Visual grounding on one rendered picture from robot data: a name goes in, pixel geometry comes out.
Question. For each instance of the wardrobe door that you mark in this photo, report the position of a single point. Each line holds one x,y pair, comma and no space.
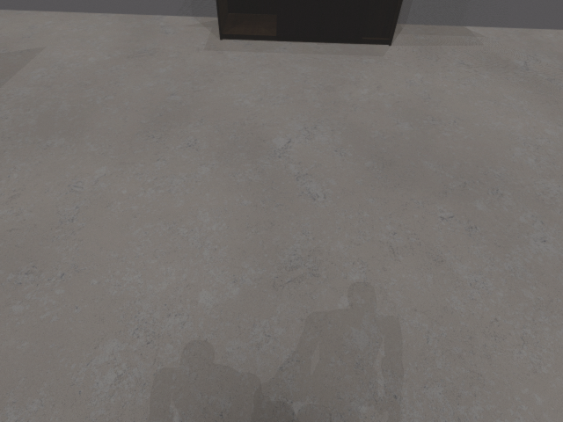
342,19
379,18

